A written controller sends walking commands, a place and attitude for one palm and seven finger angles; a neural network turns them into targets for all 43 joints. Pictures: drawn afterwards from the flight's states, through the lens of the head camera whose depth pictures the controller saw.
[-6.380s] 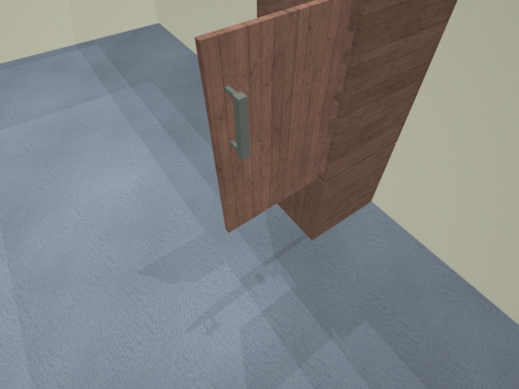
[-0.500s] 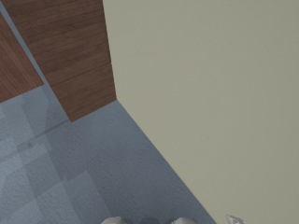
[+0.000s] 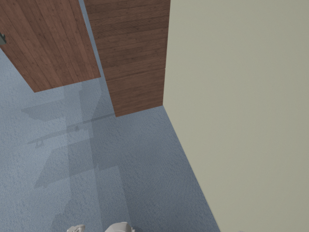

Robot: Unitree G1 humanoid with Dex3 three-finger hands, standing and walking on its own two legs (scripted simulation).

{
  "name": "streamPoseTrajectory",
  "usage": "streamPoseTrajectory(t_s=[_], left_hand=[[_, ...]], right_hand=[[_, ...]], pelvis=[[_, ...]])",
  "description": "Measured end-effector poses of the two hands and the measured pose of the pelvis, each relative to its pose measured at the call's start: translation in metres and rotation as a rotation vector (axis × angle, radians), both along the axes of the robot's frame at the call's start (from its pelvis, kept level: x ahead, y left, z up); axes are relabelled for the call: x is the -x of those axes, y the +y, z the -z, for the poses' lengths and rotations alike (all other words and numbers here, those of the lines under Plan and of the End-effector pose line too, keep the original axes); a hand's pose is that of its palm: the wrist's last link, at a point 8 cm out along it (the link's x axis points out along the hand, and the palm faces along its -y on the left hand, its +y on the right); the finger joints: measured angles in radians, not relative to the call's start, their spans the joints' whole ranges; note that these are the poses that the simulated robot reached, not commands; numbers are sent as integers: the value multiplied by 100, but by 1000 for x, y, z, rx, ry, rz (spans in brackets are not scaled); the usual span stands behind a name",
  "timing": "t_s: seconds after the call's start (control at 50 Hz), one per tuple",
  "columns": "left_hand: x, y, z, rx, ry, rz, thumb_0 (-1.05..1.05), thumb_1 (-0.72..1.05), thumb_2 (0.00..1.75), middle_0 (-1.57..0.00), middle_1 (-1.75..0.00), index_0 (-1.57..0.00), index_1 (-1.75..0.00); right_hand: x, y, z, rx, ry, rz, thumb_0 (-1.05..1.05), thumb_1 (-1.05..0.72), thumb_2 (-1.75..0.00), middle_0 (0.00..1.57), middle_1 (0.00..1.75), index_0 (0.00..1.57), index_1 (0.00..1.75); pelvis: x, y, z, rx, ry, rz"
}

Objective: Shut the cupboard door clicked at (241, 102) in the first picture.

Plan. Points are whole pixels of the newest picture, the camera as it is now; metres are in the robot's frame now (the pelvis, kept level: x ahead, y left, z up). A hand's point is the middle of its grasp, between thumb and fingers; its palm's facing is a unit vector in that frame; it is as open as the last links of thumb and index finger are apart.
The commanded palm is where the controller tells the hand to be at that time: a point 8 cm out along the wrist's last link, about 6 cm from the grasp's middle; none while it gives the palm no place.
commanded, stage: turn to face it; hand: left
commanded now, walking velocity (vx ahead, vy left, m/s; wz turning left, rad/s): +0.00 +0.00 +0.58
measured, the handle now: out of the picture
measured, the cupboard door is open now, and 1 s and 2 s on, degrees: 92 92 92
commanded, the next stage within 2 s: take the last steps up to it in 0.52 s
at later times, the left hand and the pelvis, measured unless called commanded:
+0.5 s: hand out of the picture +0.02 +0.19 -0.16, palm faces +0.26 -0.93 -0.27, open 7.4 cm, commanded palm none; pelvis +0.01 -0.02 +0.00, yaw +14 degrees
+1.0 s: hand out of the picture -0.03 +0.17 -0.16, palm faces +0.46 -0.86 -0.23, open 7.4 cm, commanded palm none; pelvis +0.04 -0.01 +0.01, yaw +23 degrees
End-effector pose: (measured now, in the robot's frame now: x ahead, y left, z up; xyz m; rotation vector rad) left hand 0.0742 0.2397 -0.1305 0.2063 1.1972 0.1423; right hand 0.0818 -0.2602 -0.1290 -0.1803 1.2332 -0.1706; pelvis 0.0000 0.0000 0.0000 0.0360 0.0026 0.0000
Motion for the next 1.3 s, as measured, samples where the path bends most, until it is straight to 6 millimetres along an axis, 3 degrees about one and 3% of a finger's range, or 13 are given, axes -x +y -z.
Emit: streamPoseTrajectory(t_s=[0.1,0.22,0.38,0.48,0.56,0.64,0.76,0.88,1.0,1.12,1.22,1.26,1.3], left_hand=[[29,22,24,12,59,-97,0,90,90,-21,-30,-21,-30],[36,31,7,-21,59,-174,0,90,90,-20,-30,-20,-30],[43,11,-7,-79,-19,-224,0,90,90,-20,-30,-20,-30],[65,-8,-10,-46,23,-273,0,90,90,-20,-30,-20,-30],[84,-17,-2,3,56,-313,0,90,90,-21,-30,-21,-30],[105,-14,19,45,94,-372,0,90,90,-21,-30,-21,-30],[113,-13,13,47,120,-409,0,90,90,-20,-30,-20,-30],[108,-17,4,3,23,-450,0,90,90,-20,-30,-20,-30],[135,-31,-7,34,107,-515,0,90,90,-20,-30,-20,-30],[158,-30,-5,103,217,-581,0,90,90,-20,-30,-21,-30],[168,-4,18,147,308,-613,0,90,90,-21,-30,-21,-30],[156,14,21,136,320,-588,0,90,90,-21,-30,-20,-30],[132,35,20,115,288,-566,1,90,90,-20,-30,-20,-30]], right_hand=[[-33,15,2,39,-62,-102,1,-91,-90,20,30,20,30],[-39,22,-1,33,-30,-170,1,-90,-90,20,30,20,30],[-50,9,22,-28,12,-210,1,-90,-90,20,30,20,30],[-65,12,13,-31,22,-242,1,-91,-90,20,30,20,30],[-79,25,3,-23,-1,-289,1,-91,-90,20,30,20,30],[-91,41,6,1,-43,-345,1,-91,-90,20,30,20,30],[-85,51,4,-8,-32,-388,1,-90,-90,20,30,20,30],[-78,42,22,-42,45,-404,1,-90,-90,20,30,20,30],[-100,52,6,-43,73,-422,1,-91,-90,20,30,20,30],[-139,95,-6,-41,38,-487,1,-91,-90,20,30,20,30],[-170,144,8,-25,-50,-522,1,-91,-90,20,30,20,30],[-169,155,9,-27,-56,-504,1,-91,-90,20,30,20,30],[-161,161,9,-34,-34,-477,0,-91,-90,20,30,20,30]], pelvis=[[-2,9,15,15,3,-60],[-2,2,3,36,12,-122],[-7,-23,9,26,-2,-206],[-11,-24,0,9,-10,-243],[-13,-20,-3,-3,-9,-270],[-12,-11,9,20,-15,-298],[-11,-14,3,25,-24,-320],[-22,-21,8,16,-34,-370],[-39,-5,-8,10,-22,-407],[-57,27,-12,-3,-2,-437],[-72,68,9,26,-9,-439],[-78,75,10,14,-15,-425],[-86,81,7,10,-14,-415]])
